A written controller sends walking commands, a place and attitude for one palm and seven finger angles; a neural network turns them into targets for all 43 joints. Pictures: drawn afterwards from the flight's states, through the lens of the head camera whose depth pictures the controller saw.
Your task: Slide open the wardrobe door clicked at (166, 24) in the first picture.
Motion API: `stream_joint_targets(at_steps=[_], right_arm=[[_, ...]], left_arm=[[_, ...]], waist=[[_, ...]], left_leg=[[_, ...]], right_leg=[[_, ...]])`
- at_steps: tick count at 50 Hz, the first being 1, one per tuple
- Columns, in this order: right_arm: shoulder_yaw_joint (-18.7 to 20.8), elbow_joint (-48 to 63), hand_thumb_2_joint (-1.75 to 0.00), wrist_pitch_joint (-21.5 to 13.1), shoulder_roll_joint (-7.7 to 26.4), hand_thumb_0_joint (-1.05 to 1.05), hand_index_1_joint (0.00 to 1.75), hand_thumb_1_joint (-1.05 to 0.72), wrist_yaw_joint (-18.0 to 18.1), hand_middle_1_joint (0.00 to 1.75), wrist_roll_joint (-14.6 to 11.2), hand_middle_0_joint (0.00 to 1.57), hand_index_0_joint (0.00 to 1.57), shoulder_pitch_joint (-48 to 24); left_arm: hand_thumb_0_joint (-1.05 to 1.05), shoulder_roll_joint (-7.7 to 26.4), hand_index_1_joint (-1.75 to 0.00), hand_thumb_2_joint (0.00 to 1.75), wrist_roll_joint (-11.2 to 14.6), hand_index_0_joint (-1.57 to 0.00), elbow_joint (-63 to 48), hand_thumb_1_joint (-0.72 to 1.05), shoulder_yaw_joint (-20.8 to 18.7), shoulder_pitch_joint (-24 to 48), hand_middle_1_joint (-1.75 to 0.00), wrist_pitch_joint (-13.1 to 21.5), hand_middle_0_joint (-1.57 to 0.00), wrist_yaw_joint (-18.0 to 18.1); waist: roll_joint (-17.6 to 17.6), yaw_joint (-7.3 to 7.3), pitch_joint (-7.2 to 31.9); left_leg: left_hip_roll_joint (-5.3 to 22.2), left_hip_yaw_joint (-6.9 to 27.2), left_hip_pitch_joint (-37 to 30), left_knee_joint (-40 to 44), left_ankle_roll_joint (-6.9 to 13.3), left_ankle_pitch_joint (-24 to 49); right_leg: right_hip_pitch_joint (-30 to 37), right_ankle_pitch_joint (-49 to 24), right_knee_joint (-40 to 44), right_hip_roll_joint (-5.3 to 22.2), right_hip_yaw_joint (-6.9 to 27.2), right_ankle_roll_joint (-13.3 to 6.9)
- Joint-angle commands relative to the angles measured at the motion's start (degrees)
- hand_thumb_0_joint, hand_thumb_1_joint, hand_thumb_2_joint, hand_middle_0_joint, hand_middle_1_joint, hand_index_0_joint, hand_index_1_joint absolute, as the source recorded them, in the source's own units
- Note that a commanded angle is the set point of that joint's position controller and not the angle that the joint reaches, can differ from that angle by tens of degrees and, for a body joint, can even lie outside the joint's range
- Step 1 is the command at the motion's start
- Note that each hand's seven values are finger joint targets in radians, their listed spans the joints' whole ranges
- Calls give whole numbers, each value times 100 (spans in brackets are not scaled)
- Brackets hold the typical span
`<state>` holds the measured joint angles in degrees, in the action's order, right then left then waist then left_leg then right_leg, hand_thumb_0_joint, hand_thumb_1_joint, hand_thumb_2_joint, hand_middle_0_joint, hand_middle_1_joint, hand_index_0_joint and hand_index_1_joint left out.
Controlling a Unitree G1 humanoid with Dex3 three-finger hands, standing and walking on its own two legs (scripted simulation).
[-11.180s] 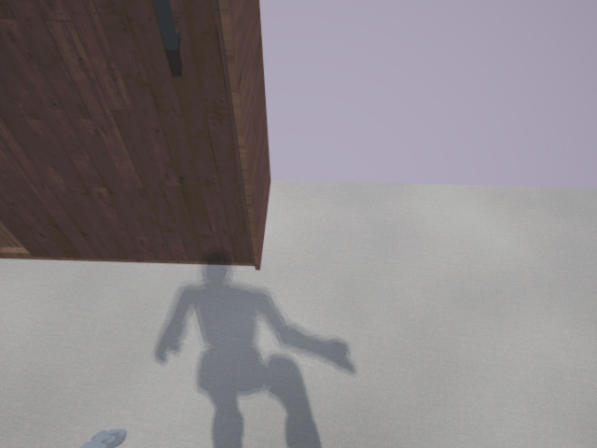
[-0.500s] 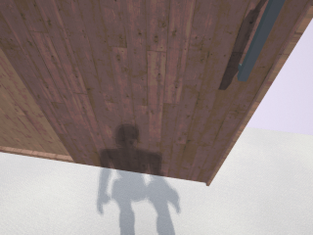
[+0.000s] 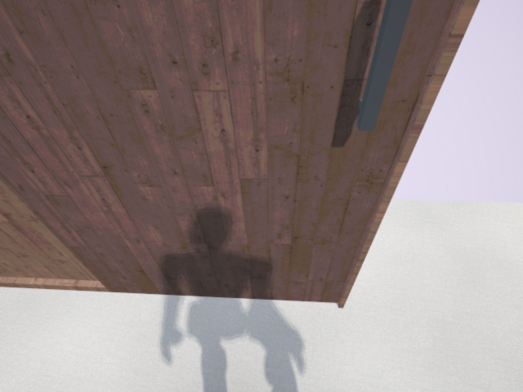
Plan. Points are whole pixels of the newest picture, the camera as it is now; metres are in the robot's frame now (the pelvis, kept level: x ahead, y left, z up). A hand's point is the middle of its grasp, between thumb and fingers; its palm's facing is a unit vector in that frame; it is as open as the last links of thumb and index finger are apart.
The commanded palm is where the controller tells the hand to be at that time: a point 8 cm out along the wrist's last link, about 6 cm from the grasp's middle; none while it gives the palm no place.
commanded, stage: shuffle to correct the standing spot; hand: right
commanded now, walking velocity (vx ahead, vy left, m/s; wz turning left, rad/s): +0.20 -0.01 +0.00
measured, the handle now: (380, 51) +0.51 -0.14 +0.27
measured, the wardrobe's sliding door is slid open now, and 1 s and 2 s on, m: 0.00 0.00 0.00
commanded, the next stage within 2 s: come to a stop and stand still in 0.04 s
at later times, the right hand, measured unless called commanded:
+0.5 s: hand (364, 375) +0.19 -0.16 -0.16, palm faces +0.04 +0.97 -0.25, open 7.3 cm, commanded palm none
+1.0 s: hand out of the picture +0.06 -0.23 -0.17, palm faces +0.07 +0.95 -0.30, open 7.4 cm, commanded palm none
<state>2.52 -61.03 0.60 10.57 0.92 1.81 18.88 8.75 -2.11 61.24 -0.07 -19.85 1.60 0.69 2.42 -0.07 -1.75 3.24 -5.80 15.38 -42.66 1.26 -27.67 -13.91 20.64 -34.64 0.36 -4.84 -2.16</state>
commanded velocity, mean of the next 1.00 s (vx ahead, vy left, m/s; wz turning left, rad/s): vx -0.05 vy -0.04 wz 0.00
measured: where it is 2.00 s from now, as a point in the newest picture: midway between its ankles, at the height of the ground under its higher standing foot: outside the picture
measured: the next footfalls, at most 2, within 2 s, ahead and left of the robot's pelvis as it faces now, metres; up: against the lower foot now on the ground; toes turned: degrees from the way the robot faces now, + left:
left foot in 0.34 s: +0.20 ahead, +0.12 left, +0.00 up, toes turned +1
right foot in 0.68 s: +0.10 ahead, -0.12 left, +0.00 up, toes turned -4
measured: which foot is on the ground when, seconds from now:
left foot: up 0.00-0.32, down 0.34-1.00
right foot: down 0.00-0.34, up 0.36-0.66, down 0.68-1.00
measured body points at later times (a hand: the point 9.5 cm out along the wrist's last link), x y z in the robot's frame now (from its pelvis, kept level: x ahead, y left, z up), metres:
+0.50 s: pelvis +0.08 +0.03 +0.00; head +0.14 +0.04 +0.44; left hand +0.09 +0.27 -0.16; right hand +0.19 -0.21 -0.14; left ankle +0.17 +0.13 -0.73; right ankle +0.01 -0.10 -0.65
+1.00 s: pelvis +0.07 -0.02 -0.01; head +0.06 -0.01 +0.44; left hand +0.17 +0.20 -0.15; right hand +0.05 -0.28 -0.15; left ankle +0.16 +0.12 -0.73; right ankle +0.06 -0.12 -0.73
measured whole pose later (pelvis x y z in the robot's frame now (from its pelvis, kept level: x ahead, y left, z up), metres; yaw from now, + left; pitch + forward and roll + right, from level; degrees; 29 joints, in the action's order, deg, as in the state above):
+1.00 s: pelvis +0.07 -0.02 -0.01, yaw +0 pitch -2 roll -1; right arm 1.1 -53.2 2.5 12.3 1.8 1.8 24.0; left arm 11.1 -1.5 47.6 -0.7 -14.5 -1.9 -0.1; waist -1.8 -1.6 1.1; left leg 3.5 0.4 24.4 -38.1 -1.6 -12.5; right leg -15.3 23.3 -40.0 -0.2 -4.8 -1.9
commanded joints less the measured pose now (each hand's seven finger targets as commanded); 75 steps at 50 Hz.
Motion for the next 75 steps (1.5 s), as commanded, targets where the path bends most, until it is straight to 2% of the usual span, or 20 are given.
stream_joint_targets(at_steps=[1,5,11,13,15,16,17,19,22,25,30,31,32,35,37,40,46,53,62,75], right_arm=[[52,700,-90,-275,291,0,30,-90,-66,30,-13,20,20,-862],[0,559,-90,-198,18,0,30,-90,-126,30,-31,20,20,-579],[-48,795,-90,-188,-115,0,30,-90,-75,30,-74,20,20,-1146],[-4,645,-90,-203,77,0,30,-90,-6,30,-95,20,20,-575],[165,530,-90,-305,838,0,30,-90,64,30,-61,20,20,-11],[206,486,-90,-317,1011,0,30,-90,146,30,-41,20,20,303],[274,413,-90,-299,1302,0,30,-90,158,30,-34,20,20,639],[282,536,-90,-261,1203,0,30,-90,180,30,-55,20,20,291],[234,827,-90,-93,896,0,30,-90,241,30,-27,20,20,-585],[282,1013,-90,-26,1004,0,30,-90,194,30,15,20,20,-946],[304,1101,-90,73,1111,0,30,-90,127,30,51,20,20,-860],[91,1260,-90,-22,1544,0,30,-90,262,30,8,20,20,-1118],[147,1421,-90,61,1298,0,30,-90,248,30,-31,20,20,-824],[41,1453,-90,94,648,0,30,-90,108,30,-87,20,20,-355],[-23,1372,-90,164,634,0,30,-90,71,30,0,20,20,-90],[-45,1320,-90,74,644,0,30,-90,56,30,-4,20,20,264],[7,1488,-90,-19,915,0,30,-90,112,30,-10,20,20,21],[3,1244,-90,-96,809,0,30,-90,107,30,-54,20,20,139],[19,973,-90,-142,966,0,30,-90,141,30,-97,20,20,-116],[37,958,-90,-184,1474,0,30,-90,97,30,-98,20,20,-948]], left_arm=[[0,667,-30,90,33,-20,97,90,-127,-1253,-30,174,-20,134],[0,569,-30,90,69,-20,123,90,-65,-1134,-30,336,-20,193],[0,512,-30,90,17,-20,204,90,-65,-1114,-30,233,-20,235],[0,726,-30,90,70,-20,140,90,-134,-833,-30,163,-20,244],[0,936,-30,90,183,-20,-8,90,-289,-710,-30,139,-20,197],[0,502,-30,90,195,-20,-43,90,-259,-973,-30,90,-20,160],[0,346,-30,90,222,-20,-75,90,-330,-1252,-30,42,-20,193],[0,304,-30,90,227,-20,-233,90,-375,-662,-30,-85,-20,215],[0,243,-30,90,131,-20,-291,90,-387,-172,-30,-326,-20,113],[0,263,-30,90,83,-20,-373,90,-391,-227,-30,-437,-20,20],[0,303,-30,90,91,-20,-577,90,-328,-115,-30,-295,-20,-28],[0,938,-30,90,69,-20,-1161,90,-357,59,-30,-335,-20,-103],[0,837,-30,90,48,-20,-1357,90,-488,77,-30,-231,-20,-86],[0,1395,-30,90,-33,-20,-2010,90,-518,1014,-30,-271,-20,-21],[0,1327,-30,90,1,-20,-2138,90,-440,1392,-30,-283,-20,-64],[0,1187,-30,90,64,-20,-2089,90,-367,1232,-30,-276,-20,-45],[0,1003,-30,90,80,-20,-1813,90,-320,434,-30,-251,-20,-39],[0,1098,-30,90,95,-20,-1450,90,-331,405,-30,-52,-20,19],[0,1169,-30,90,114,-20,-883,90,-316,324,-30,72,-20,81],[0,1583,-30,90,115,-20,-562,90,-324,709,-30,57,-20,36]], waist=[[-690,396,-590],[-848,155,-203],[-1016,244,-311],[-959,-74,66],[-378,-332,373],[302,-335,733],[698,-315,1070],[1385,-347,1122],[495,-75,466],[709,63,466],[705,48,413],[-450,465,311],[-579,330,1359],[-1013,-87,472],[-1496,-198,-382],[-610,-224,-702],[47,146,-469],[-303,30,-85],[-336,9,143],[-80,59,147]], left_leg=[[152,457,2789,-2522,132,-100],[142,273,2481,-2494,-53,731],[-105,-45,1490,-244,-19,944],[-170,81,345,788,-9,1761],[130,312,-1057,1458,68,3732],[1202,1525,-1997,1018,523,6572],[2265,2087,-2325,992,1247,8845],[2481,2466,-1383,1483,1657,7619],[1848,1568,66,1855,1256,5285],[1583,1373,722,2265,1008,3007],[1246,1568,872,2422,795,948],[1117,1930,325,1932,490,1408],[954,1217,586,1509,274,48],[-221,-17,-63,279,-145,777],[-244,31,26,-124,-164,1006],[-172,260,158,447,-163,1125],[167,1337,1281,1626,116,-118],[19,835,336,1144,-9,1296],[225,849,-250,1178,37,2568],[384,1097,-426,1648,76,2538]], right_leg=[[1258,-2073,2006,2023,2709,-1365],[1385,-3607,1900,1442,1332,-1063],[1170,-5230,1424,1191,671,-692],[1025,-5222,987,1122,615,-451],[461,-3912,228,812,617,-137],[-533,-1930,-785,255,391,113],[-911,1388,-2134,-372,246,256],[-994,1863,-3533,-126,815,271],[-1032,1169,-3672,52,716,386],[-713,671,-2972,41,452,438],[-43,324,-846,-71,85,327],[252,278,441,-54,559,181],[621,250,482,6,185,234],[-1449,1507,1501,874,1131,-184],[-2217,1816,1691,872,1137,-236],[-2020,1349,1289,725,923,-150],[-747,992,522,218,615,-111],[-813,532,1321,617,1032,-150],[-204,-1379,1159,552,697,-20],[46,-984,1311,555,613,21]])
